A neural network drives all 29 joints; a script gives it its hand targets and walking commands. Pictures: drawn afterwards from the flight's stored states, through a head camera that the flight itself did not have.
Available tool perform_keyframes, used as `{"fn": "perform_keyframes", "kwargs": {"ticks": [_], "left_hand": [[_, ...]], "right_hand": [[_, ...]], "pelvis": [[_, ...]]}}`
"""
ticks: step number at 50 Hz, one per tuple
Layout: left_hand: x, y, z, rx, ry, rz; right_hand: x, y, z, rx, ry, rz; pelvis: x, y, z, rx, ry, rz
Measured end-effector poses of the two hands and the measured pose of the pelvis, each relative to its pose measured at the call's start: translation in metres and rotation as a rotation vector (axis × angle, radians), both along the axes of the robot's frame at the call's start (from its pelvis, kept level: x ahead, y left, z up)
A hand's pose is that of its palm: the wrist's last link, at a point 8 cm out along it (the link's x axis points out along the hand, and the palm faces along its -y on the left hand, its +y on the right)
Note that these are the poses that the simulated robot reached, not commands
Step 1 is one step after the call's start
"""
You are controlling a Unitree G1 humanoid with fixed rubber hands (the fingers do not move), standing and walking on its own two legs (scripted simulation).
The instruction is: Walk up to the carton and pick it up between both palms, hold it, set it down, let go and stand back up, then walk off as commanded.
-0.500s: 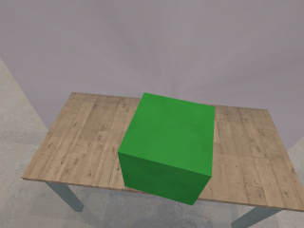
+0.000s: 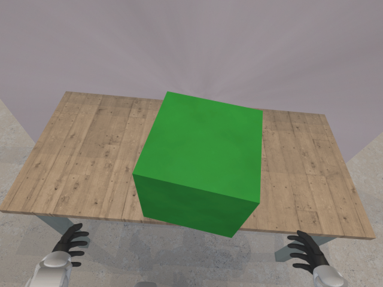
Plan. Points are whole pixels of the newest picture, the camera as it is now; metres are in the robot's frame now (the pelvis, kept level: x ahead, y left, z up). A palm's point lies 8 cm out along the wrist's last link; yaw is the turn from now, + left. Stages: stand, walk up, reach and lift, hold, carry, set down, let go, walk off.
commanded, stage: reach and lift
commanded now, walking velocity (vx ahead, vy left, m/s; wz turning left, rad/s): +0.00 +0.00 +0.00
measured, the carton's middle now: (200, 166) +0.41 -0.01 -0.06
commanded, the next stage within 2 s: none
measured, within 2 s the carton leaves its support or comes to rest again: neither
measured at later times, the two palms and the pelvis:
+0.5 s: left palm (53, 272) +0.16 +0.28 -0.07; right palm (310, 281) +0.16 -0.23 -0.06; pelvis +0.01 +0.00 +0.01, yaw -1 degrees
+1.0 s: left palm (64, 262) +0.18 +0.26 -0.06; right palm (304, 270) +0.17 -0.21 -0.04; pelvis +0.02 +0.02 +0.02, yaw -3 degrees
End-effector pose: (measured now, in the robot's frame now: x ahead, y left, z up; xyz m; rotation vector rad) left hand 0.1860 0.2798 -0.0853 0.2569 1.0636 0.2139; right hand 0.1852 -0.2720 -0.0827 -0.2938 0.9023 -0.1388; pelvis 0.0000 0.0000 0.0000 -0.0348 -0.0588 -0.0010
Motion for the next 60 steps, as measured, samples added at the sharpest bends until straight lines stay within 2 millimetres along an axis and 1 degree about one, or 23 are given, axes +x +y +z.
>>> {"fn": "perform_keyframes", "kwargs": {"ticks": [2,4,8,13,19,26,30,35,40,44,53,60], "left_hand": [[0.009,-0.01,0.004,-0.017,-0.041,-0.014],[0.009,-0.017,0.004,-0.029,-0.047,-0.022],[-0.004,-0.018,-0.001,-0.04,-0.021,-0.006],[-0.023,-0.01,-0.002,-0.039,-0.028,0.041],[-0.03,-0.002,0.007,-0.037,-0.087,0.047],[-0.026,-0.002,0.017,-0.059,-0.161,0.018],[-0.022,-0.006,0.021,-0.079,-0.202,-0.001],[-0.019,-0.01,0.023,-0.1,-0.253,-0.016],[-0.017,-0.013,0.023,-0.114,-0.298,-0.026],[-0.014,-0.016,0.025,-0.128,-0.347,-0.03],[-0.008,-0.022,0.03,-0.16,-0.464,-0.049],[-0.003,-0.026,0.035,-0.18,-0.543,-0.083]], "right_hand": [[-0.001,0.0,0.005,-0.001,-0.031,-0.001],[-0.005,-0.001,0.011,-0.01,-0.054,-0.005],[-0.016,-0.005,0.019,-0.031,-0.08,-0.015],[-0.025,-0.005,0.021,-0.031,-0.088,-0.014],[-0.028,0.015,0.02,0.001,-0.117,0.011],[-0.029,0.04,0.022,0.041,-0.181,0.009],[-0.031,0.046,0.025,0.052,-0.214,-0.008],[-0.032,0.048,0.031,0.055,-0.25,-0.028],[-0.031,0.047,0.037,0.058,-0.281,-0.041],[-0.026,0.049,0.041,0.067,-0.314,-0.044],[-0.008,0.063,0.047,0.111,-0.406,-0.045],[-0.003,0.07,0.047,0.145,-0.46,-0.07]], "pelvis": [[0.003,-0.002,0.001,0.001,-0.018,0.002],[0.006,-0.004,0.002,0.006,-0.029,0.003],[0.01,-0.006,0.005,0.016,-0.041,-0.004],[0.01,-0.006,0.007,0.018,-0.038,-0.019],[0.008,-0.003,0.009,0.017,-0.031,-0.019],[0.005,0.006,0.013,0.015,-0.033,-0.023],[0.005,0.011,0.014,0.014,-0.038,-0.03],[0.006,0.017,0.016,0.014,-0.043,-0.042],[0.01,0.021,0.017,0.012,-0.046,-0.05],[0.013,0.023,0.017,0.01,-0.048,-0.052],[0.021,0.022,0.017,0.009,-0.06,-0.048],[0.026,0.019,0.015,0.008,-0.076,-0.041]]}}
